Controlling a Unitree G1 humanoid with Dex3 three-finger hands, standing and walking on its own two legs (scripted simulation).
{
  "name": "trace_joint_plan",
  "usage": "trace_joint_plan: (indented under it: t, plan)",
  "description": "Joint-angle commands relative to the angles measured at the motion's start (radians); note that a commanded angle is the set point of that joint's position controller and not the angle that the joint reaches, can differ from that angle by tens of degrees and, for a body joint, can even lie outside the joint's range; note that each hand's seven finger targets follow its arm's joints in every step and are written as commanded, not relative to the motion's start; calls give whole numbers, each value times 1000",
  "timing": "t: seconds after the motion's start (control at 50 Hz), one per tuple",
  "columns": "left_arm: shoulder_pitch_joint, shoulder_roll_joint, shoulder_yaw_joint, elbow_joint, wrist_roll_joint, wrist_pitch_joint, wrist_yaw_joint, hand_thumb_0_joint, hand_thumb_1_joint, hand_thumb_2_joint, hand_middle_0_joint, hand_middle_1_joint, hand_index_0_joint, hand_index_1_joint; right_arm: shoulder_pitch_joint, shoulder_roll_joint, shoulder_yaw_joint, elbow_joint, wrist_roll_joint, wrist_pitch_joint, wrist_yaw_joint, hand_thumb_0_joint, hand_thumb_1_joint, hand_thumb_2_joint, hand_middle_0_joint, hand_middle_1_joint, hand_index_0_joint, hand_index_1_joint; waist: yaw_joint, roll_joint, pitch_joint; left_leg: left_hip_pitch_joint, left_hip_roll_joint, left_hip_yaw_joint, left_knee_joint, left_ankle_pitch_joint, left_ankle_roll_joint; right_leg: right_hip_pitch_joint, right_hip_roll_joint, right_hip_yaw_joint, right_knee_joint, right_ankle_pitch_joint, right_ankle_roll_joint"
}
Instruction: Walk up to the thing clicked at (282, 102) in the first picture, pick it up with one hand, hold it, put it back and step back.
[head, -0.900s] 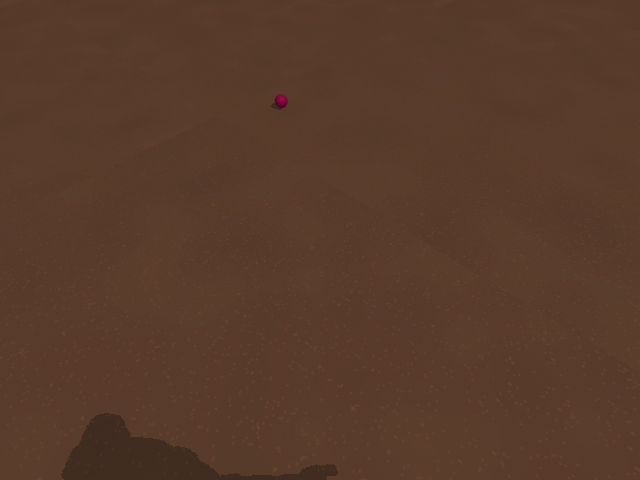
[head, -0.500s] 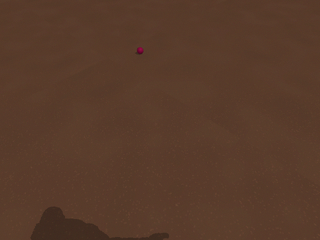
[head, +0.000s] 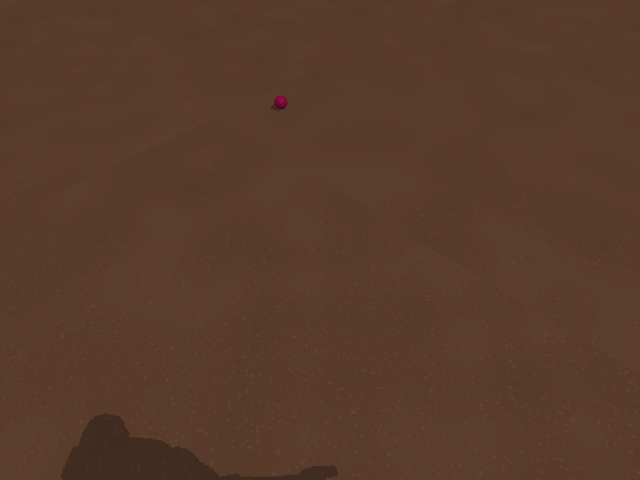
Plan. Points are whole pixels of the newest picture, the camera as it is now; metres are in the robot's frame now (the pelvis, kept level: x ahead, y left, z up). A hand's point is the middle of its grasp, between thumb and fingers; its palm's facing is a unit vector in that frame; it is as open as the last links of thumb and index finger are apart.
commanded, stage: stand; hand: left
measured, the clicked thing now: (280, 102) +2.25 +0.34 -0.74
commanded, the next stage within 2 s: walk up in 0.22 s
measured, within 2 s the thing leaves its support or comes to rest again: neither
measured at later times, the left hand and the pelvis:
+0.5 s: hand (136, 462) +0.18 +0.28 -0.12, palm faces -0.21 -0.82 -0.53, open 7.4 cm; pelvis +0.05 -0.03 -0.03, yaw -15 degrees
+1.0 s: hand (200, 266) +0.54 +0.29 -0.17, palm faces -0.46 -0.68 -0.57, open 7.4 cm; pelvis +0.34 +0.02 -0.05, yaw -30 degrees
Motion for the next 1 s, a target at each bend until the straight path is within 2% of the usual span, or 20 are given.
trace_joint_plan:
  t: [0.0, 0.18, 0.2, 0.24, 0.26, 0.34, 0.42, 0.46, 0.48, 0.5, 0.52, 0.56, 0.64, 0.82, 0.86, 0.9, 0.92, 0.94, 0.96, 0.98]
  plan:
    - [-32, 216, 37, -55, -2, -23, 14, 0, 900, 900, -200, -300, -200, -300, -38, -211, -42, -56, 0, -26, -9, 0, -900, -900, 200, 300, 200, 300, -1, 1, -78, 20, 120, -91, -45, 151, 28, 1, -121, 94, -44, 155, -30]
    - [-36, 218, 38, -59, 0, -21, 14, 0, 900, 900, -200, -300, -200, -300, -31, -214, -42, -56, -1, -27, -11, 0, -900, -900, 200, 300, 200, 300, -1, 8, -81, 18, 123, -87, -47, 154, 30, 10, -126, 98, -39, 166, -32]
    - [80, 388, 90, -108, -3, -26, -16, 0, 900, 900, -200, -300, -200, -300, -72, -400, -152, -197, -40, -47, 49, 0, -900, -900, 200, 300, 200, 300, -25, 160, -127, 160, 105, -26, 109, -430, 75, -305, -138, 220, 46, -334, -91]
    - [-129, 325, 83, -172, -3, -36, -28, 0, 900, 900, -200, -300, -200, -300, 52, -365, -158, -187, -32, -44, 81, 0, -900, -900, 200, 300, 200, 300, -152, 203, -76, 312, 244, -173, -46, -615, 164, -682, -78, 68, 220, -322, -43]
    - [-214, 289, 79, -213, -5, -41, -29, 0, 900, 900, -200, -300, -200, -300, 64, -366, -166, -192, -28, -43, 83, 0, -900, -900, 200, 300, 200, 300, -180, 292, -51, 287, 405, -300, -160, -554, 230, -790, -63, -34, 486, -260, -46]
    - [4, 327, 85, -167, -15, -41, -57, 0, 900, 900, -200, -300, -200, -300, -124, -373, -170, -305, -29, -63, 101, 0, -900, -900, 200, 300, 200, 300, 2, 131, -92, 25, 413, -148, -199, -523, 201, -512, -202, -15, 574, -224, -39]
    - [278, 343, 117, -86, -23, -43, -64, 0, 900, 900, -200, -300, -200, -300, -245, -370, -173, -372, -67, -43, 125, 0, -900, -900, 200, 300, 200, 300, 120, 38, -104, -268, 238, 170, 87, -570, 114, -65, -154, -169, 377, -101, -29]
    - [540, 418, 147, -15, -5, -59, -26, 0, 900, 900, -200, -300, -200, -300, -270, -255, -133, -414, -78, -28, 138, 0, -900, -900, 200, 300, 200, 300, 232, -368, -62, -712, 13, 242, 725, -571, 39, 230, -143, 54, 186, -379, -116]
    - [547, 433, 155, -56, 0, -52, 0, 0, 900, 900, -200, -300, -200, -300, -302, -200, -104, -461, -66, -27, 150, 0, -900, -900, 200, 300, 200, 300, 237, -417, 20, -923, -7, 107, 963, -526, -8, 170, -283, 402, 15, -730, -176]
    - [408, 438, 138, -131, -5, -63, 18, 0, 900, 900, -200, -300, -200, -300, -325, -237, -112, -503, -45, -35, 163, 0, -900, -900, 200, 300, 200, 300, 155, -274, -9, -941, 22, -117, 984, -398, -24, 123, -418, 813, -247, -866, -251]
    - [294, 498, 139, -188, -6, -79, 33, 0, 900, 900, -200, -300, -200, -300, -320, -300, -125, -506, -45, -40, 163, 0, -900, -900, 200, 300, 200, 300, 95, -145, 4, -943, 91, -173, 982, -337, -26, 96, -484, 899, -308, -937, -300]
    - [182, 502, 146, -224, -13, -97, 51, 0, 900, 900, -200, -300, -200, -300, -252, -367, -139, -466, -40, -28, 159, 0, -900, -900, 200, 300, 200, 300, 20, -68, -17, -813, 157, -185, 878, -217, -32, 25, -432, 673, -228, -726, -249]
    - [159, 472, 135, -236, -13, -127, 51, 0, 900, 900, -200, -300, -200, -300, -135, -359, -152, -438, -46, 10, 183, 0, -900, -900, 200, 300, 200, 300, -23, -109, 5, -597, 131, -112, 759, -11, -37, -201, -291, 339, -195, -492, -165]
    - [234, 484, 152, -255, -3, -121, 49, 0, 900, 900, -200, -300, -200, -300, -203, -316, -150, -510, -40, 9, 198, 0, -900, -900, 200, 300, 200, 300, 4, -90, -9, -425, 109, -48, 417, 33, -58, -156, -223, 130, -67, -185, -161]
    - [152, 495, 153, -279, 5, -110, 53, 0, 900, 900, -200, -300, -200, -300, -87, -331, -169, -487, -41, 11, 190, 0, -900, -900, 200, 300, 200, 300, -75, -144, -61, -243, 100, -13, 384, -14, -29, -204, -265, 138, 32, -85, -151]
    - [122, 399, 121, -305, 18, -97, 58, 0, 900, 900, -200, -300, -200, -300, 283, -404, -218, -377, -48, 2, 157, 0, -900, -900, 200, 300, 200, 300, -256, 123, -205, 254, 42, -53, 249, -151, -2, -451, -150, 33, 622, -4, -74]
    - [176, 264, 73, -318, 19, -94, 63, 0, 900, 900, -200, -300, -200, -300, 401, -490, -243, -362, -53, -12, 125, 0, -900, -900, 200, 300, 200, 300, -288, 433, -233, 392, 238, -345, 87, -484, 6, -730, -19, 8, 971, -445, -59]
    - [264, 273, 64, -317, -9, -97, 81, 0, 900, 900, -200, -300, -200, -300, 225, -574, -250, -400, -17, -25, 104, 0, -900, -900, 200, 300, 200, 300, -153, 522, -235, 280, 383, -762, -180, -592, 65, -828, 47, 70, 1138, -408, -108]
    - [245, 319, 65, -285, -12, -99, 85, 0, 900, 900, -200, -300, -200, -300, 82, -538, -247, -437, 1, -26, 97, 0, -900, -900, 200, 300, 200, 300, -97, 369, -180, 70, 397, -749, -232, -691, 85, -746, -58, 137, 1157, -275, -122]
    - [235, 382, 82, -252, -26, -94, 72, 0, 900, 900, -200, -300, -200, -300, 24, -457, -223, -473, -10, -29, 92, 0, -900, -900, 200, 300, 200, 300, -71, 209, -137, -9, 351, -536, -155, -553, 47, -697, -104, 113, 1073, -145, -99]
